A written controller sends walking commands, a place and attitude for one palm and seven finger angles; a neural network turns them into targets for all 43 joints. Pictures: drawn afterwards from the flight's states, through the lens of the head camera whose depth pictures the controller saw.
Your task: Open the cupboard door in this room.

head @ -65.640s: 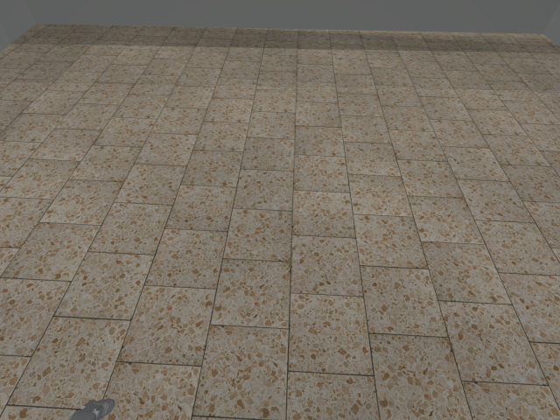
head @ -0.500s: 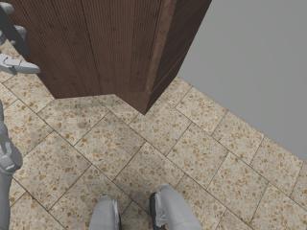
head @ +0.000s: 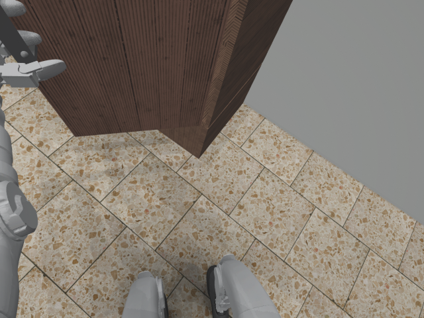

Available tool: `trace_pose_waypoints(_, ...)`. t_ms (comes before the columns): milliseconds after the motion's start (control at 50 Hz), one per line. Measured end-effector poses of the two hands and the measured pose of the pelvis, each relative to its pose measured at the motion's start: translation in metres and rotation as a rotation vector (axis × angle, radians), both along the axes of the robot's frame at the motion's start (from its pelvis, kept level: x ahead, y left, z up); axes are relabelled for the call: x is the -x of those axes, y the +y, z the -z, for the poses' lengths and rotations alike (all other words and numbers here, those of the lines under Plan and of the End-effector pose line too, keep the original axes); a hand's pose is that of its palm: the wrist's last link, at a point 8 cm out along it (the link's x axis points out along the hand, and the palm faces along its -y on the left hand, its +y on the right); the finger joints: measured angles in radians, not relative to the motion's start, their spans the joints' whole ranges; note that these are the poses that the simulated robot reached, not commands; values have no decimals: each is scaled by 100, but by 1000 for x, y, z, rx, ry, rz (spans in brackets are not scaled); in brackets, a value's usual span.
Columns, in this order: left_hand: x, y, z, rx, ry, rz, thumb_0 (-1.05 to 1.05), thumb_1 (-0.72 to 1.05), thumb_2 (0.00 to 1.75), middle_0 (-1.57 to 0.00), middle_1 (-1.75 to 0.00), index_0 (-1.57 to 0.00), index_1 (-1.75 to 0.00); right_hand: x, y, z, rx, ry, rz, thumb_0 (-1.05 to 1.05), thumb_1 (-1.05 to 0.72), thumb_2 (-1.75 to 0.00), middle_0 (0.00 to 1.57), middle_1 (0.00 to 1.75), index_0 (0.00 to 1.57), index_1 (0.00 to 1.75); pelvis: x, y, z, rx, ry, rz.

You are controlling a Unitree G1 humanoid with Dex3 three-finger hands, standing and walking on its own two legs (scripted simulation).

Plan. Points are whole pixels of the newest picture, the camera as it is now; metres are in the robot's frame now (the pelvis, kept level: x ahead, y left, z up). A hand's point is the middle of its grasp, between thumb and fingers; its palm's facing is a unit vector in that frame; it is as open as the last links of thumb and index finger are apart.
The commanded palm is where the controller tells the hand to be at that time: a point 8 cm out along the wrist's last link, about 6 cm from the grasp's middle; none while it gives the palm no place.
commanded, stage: close the thumb around the handle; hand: left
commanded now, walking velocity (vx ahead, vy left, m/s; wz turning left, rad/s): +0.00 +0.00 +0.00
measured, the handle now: (14, 31) +0.59 +0.26 +0.07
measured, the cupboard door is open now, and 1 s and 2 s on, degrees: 45 62 91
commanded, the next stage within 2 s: pull the door open along its arc in 0.38 s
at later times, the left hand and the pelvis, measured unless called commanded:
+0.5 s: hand (30, 57) +0.54 +0.23 +0.07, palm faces +0.05 -1.00 -0.03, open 5.6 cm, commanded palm +0.52 +0.26 +0.07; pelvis +0.00 -0.01 +0.00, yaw +0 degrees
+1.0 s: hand (46, 116) +0.44 +0.20 +0.07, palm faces +0.02 -1.00 -0.01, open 5.8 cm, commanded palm +0.38 +0.26 +0.07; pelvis +0.02 -0.01 +0.03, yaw -1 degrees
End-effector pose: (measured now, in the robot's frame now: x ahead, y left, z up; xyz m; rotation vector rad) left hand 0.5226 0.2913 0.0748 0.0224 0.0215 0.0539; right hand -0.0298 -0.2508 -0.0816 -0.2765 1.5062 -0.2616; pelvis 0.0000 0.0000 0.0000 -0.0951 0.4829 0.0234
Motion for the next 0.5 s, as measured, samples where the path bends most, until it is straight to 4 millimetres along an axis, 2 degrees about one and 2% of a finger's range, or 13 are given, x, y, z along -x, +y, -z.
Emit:
trace_pose_waypoints(260, 3, 2, 0, -9, 14, 1, 0, 63, 78, -38, -132, -38, -132, -9, -4, -1, 0, -14, -7, 0, -90, -90, 20, 30, 20, 30, -4, -2, -3, -2, -7, 0)
trace_pose_waypoints(360, 4, -6, 1, 2, 5, 26, 1, 74, 83, -39, -134, -39, -134, -14, -8, -1, 7, -23, -11, 0, -90, -90, 20, 30, 20, 30, -4, -3, -3, -4, -11, 0)
trace_pose_waypoints(500, 5, -7, 1, -2, 11, 1, 1, 74, 84, -38, -135, -38, -135, -18, -12, 0, 11, -53, -12, 0, -90, -90, 20, 30, 20, 30, -2, -6, -2, -7, -17, 4)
